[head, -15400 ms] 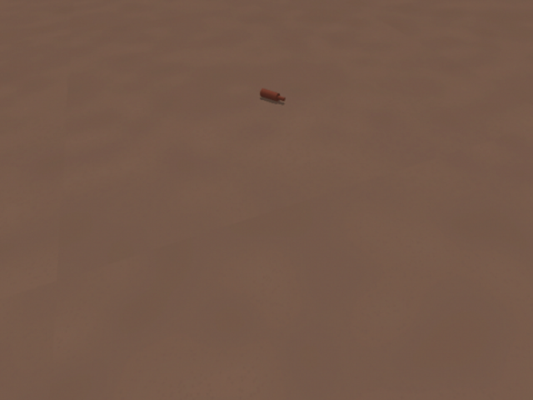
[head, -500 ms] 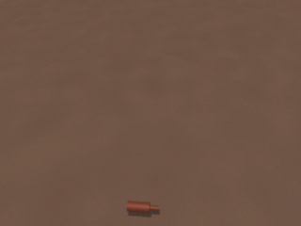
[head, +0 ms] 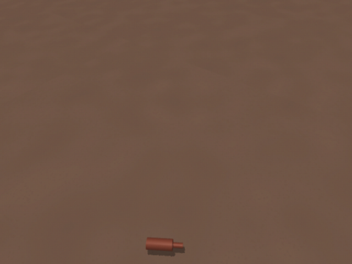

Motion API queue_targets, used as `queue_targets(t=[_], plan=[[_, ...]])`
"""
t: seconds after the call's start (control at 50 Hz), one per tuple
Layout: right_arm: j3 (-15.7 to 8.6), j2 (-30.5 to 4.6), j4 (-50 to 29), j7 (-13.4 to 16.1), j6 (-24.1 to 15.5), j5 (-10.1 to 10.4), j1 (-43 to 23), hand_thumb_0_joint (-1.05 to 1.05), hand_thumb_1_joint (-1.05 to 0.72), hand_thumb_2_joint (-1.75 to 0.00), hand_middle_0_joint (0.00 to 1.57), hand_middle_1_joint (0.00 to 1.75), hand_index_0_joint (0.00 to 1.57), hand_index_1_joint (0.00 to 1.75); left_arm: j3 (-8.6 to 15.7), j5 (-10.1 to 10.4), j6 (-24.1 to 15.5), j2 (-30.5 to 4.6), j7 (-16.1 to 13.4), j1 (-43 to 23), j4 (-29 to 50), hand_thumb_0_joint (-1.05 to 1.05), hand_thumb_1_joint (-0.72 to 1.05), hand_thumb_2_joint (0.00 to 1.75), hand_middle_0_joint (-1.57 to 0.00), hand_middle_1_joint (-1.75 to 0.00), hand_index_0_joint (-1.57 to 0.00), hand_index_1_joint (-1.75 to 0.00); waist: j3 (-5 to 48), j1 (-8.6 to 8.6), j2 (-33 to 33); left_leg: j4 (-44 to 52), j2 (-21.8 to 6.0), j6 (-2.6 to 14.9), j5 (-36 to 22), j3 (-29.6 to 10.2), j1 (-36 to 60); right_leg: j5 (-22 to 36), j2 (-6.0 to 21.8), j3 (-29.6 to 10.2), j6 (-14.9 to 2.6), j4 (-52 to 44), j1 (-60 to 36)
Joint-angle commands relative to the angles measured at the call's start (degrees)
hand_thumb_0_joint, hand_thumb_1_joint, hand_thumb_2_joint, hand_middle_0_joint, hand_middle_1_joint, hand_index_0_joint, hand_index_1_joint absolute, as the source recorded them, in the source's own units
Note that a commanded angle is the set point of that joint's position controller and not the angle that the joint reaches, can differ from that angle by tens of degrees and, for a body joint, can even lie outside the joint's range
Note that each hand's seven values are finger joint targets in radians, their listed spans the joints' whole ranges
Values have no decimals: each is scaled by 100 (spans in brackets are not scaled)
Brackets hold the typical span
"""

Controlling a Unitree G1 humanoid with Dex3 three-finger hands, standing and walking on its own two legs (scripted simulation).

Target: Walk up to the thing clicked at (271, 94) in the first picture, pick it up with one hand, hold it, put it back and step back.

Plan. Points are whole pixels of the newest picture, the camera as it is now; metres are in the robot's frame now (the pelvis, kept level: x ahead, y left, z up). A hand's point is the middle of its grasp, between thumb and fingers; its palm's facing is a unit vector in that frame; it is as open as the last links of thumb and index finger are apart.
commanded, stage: stand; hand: left
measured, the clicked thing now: (164, 244) +0.37 +0.12 -0.75
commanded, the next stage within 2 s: walk up in 0.70 s
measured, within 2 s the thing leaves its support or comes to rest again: neither
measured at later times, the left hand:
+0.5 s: hand out of the picture +0.08 +0.24 -0.15, palm faces -0.02 -0.94 -0.34, open 7.4 cm
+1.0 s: hand out of the picture +0.09 +0.21 -0.17, palm faces -0.12 -0.91 -0.40, open 7.4 cm
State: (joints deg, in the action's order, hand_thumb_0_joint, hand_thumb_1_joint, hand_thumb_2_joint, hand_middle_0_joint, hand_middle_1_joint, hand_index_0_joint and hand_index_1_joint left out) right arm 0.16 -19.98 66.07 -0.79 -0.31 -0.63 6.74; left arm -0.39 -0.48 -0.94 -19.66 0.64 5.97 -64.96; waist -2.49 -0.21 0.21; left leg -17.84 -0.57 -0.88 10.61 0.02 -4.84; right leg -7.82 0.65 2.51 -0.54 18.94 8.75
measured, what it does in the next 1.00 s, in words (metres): lifts its right foot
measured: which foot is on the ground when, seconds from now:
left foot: down 0.00-1.00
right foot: down 0.00-0.78, up 0.80-1.00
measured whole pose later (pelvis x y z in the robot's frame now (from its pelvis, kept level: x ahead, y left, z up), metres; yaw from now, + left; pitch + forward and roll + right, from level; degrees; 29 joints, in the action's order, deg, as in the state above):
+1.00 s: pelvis -0.03 -0.08 -0.03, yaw -4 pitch +0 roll +1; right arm -4.4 -25.7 51.3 4.1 -0.5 -1.4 8.6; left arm 6.0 -2.0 5.8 -26.6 4.6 6.1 -48.5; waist -11.6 1.1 -1.6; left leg -35.0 -8.4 -4.7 16.9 0.9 -17.1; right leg -27.5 2.3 -7.4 -1.0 48.5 22.9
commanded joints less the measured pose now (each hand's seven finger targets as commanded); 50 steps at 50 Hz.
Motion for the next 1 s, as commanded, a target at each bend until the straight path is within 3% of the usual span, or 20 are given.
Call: queue_targets(t=[0.0, 0.06, 0.08, 0.16, 0.3, 0.46, 0.6, 0.66, 0.68, 0.7, 0.72, 0.74, 0.76, 0.78, 0.82, 0.88, 0.9, 0.94, 0.96, 0.98], plan=[[-220, -1164, -300, 98, -133, 26, -227, 0, -90, -90, 20, 30, 20, 30, 214, 4, -105, -1226, -95, -183, 281, 0, 90, 90, -20, -30, -20, -30, 194, 53, -16, 409, -691, 166, -286, -550, -405, 137, 691, -704, -63, -366, -273], [-213, -1170, -304, 95, -138, 12, -121, 0, -90, -90, 20, 30, 20, 30, 230, 14, -98, -1282, -92, -246, 304, 0, 90, 90, -20, -30, -20, -30, 234, 10, -55, 432, -666, 157, -177, -525, -397, -64, 692, -735, -71, -395, -212], [-219, -1196, -318, 92, -143, 13, -218, 0, -90, -90, 20, 30, 20, 30, 218, 13, -110, -1244, -87, -205, 309, 0, 90, 90, -20, -30, -20, -30, 194, 68, -31, 390, -681, 171, -234, -538, -367, -28, 692, -739, -62, -408, -213], [-217, -1157, -349, 97, -153, 3, -190, 0, -90, -90, 20, 30, 20, 30, 231, 14, -121, -1287, -102, -271, 318, 0, 90, 90, -20, -30, -20, -30, 388, 17, -92, 360, -693, 143, -575, -517, -257, 416, 706, -709, -69, -335, -364], [-210, -1136, -355, 90, -122, -5, -164, 0, -90, -90, 20, 30, 20, 30, 227, 6, -113, -1308, -110, -274, 312, 0, 90, 90, -20, -30, -20, -30, 302, 4, -62, 325, -663, 147, -263, -492, -301, -24, 705, -751, -69, -434, -215], [-225, -1178, -377, 119, -141, 15, -212, 0, -90, -90, 20, 30, 20, 30, 209, 9, -138, -1259, -114, -198, 285, 0, 90, 90, -20, -30, -20, -30, 599, 23, -74, 240, -737, 150, -972, -476, -48, 1071, 731, -654, -73, -257, -503], [-198, -1149, -371, 118, -114, 2, -129, 0, -90, -90, 20, 30, 20, 30, 230, 14, -106, -1283, -113, -250, 277, 0, 90, 90, -20, -30, -20, -30, 319, 15, -28, 352, -710, 147, -457, -483, -259, 389, 701, -679, -80, -361, -362], [-207, -1176, -398, 122, -128, 5, -177, 0, -90, -90, 20, 30, 20, 30, 233, 17, -118, -1279, -113, -275, 290, 0, 90, 90, -20, -30, -20, -30, 413, 25, -20, 296, -728, 143, -640, -470, -194, 633, 726, -724, -91, -340, -441], [-529, -1815, -532, 350, -93, 88, 190, 0, -90, -90, 20, 30, 20, 30, 667, -228, 195, -1885, 41, -388, 776, 0, 90, 90, -20, -30, -20, -30, -230, -54, -787, -399, -849, 342, -1771, -453, -360, 1909, 454, -497, -218, 455, 360], [-587, -1913, -596, 438, -72, 117, 450, 0, -90, -90, 20, 30, 20, 30, 658, -203, 287, -1729, 73, -352, 931, 0, 90, 90, -20, -30, -20, -30, 40, -113, -525, -528, -1093, 527, -2343, -563, -73, 1728, 375, -373, -146, 794, 577], [-657, -1994, -669, 479, -58, 123, 563, 0, -90, -90, 20, 30, 20, 30, 661, -207, 357, -1592, 105, -316, 1062, 0, 90, 90, -20, -30, -20, -30, 81, -139, -134, -432, -1432, 770, -2700, -824, 73, 962, 227, -276, -72, 1312, 809], [-763, -2155, -804, 525, -65, 116, 614, 0, -90, -90, 20, 30, 20, 30, 671, -233, 420, -1469, 151, -330, 1228, 0, 90, 90, -20, -30, -20, -30, 217, -250, 309, -390, -1924, 1210, -3278, -1197, 203, -247, 15, -287, -9, 2058, 1122], [-848, -2193, -971, 576, -88, 58, 682, 0, -90, -90, 20, 30, 20, 30, 699, -237, 531, -1383, 204, -424, 1455, 0, 90, 90, -20, -30, -20, -30, 213, -323, 738, -214, -2541, 1702, -3731, -1637, 29, -2215, -69, -632, 11, 3223, 1507], [-929, -2254, -1150, 646, -120, 15, 603, 0, -90, -90, 20, 30, 20, 30, 725, -225, 650, -1362, 250, -390, 1636, 0, 90, 90, -20, -30, -20, -30, 274, -233, 669, -220, -2795, 1821, -3573, -1625, -220, -2438, 91, -1101, -11, 3955, 1507], [-917, -2098, -1496, 702, -137, -13, 134, 0, -90, -90, 20, 30, 20, 30, 750, -177, 683, -1418, 297, -49, 1747, 0, 90, 90, -20, -30, -20, -30, 296, 33, 765, -435, -2570, 1671, -3125, -1201, -474, -2365, 118, -1444, -98, 4599, 1625], [-883, -2019, -1722, 704, -179, -89, 190, 0, -90, -90, 20, 30, 20, 30, 794, -156, 669, -1416, 382, -41, 2018, 0, 90, 90, -20, -30, -20, -30, 222, 77, 660, -988, -2042, 1280, -2778, -761, -237, -2131, 173, -1475, -110, 4117, 2040], [-883, -2044, -1738, 689, -177, -98, 406, 0, -90, -90, 20, 30, 20, 30, 800, -170, 648, -1349, 394, -145, 2148, 0, 90, 90, -20, -30, -20, -30, 215, -30, 679, -1148, -1925, 1185, -2789, -708, -33, -2125, 234, -1316, -82, 3507, 2127], [-881, -2094, -1896, 586, -152, -95, 276, 0, -90, -90, 20, 30, 20, 30, 797, -141, 562, -1329, 367, 166, 2124, 0, 90, 90, -20, -30, -20, -30, 520, 25, 1004, -1530, -1731, 1141, -2794, -502, -152, -2098, 194, -702, -23, 2551, 1454], [-870, -2094, -1992, 530, -114, -80, 64, 0, -90, -90, 20, 30, 20, 30, 802, -124, 512, -1282, 325, 499, 1977, 0, 90, 90, -20, -30, -20, -30, 725, 161, 1120, -1925, -1513, 1006, -2724, -191, -347, -1571, 88, -436, -32, 1764, 862], [-829, -2028, -2058, 457, -44, -61, -72, 0, -90, -90, 20, 30, 20, 30, 829, -104, 447, -1262, 259, 848, 1760, 0, 90, 90, -20, -30, -20, -30, 827, 348, 890, -2544, -1188, 840, -2404, 120, -637, -532, -139, -99, -3, 872, 312]])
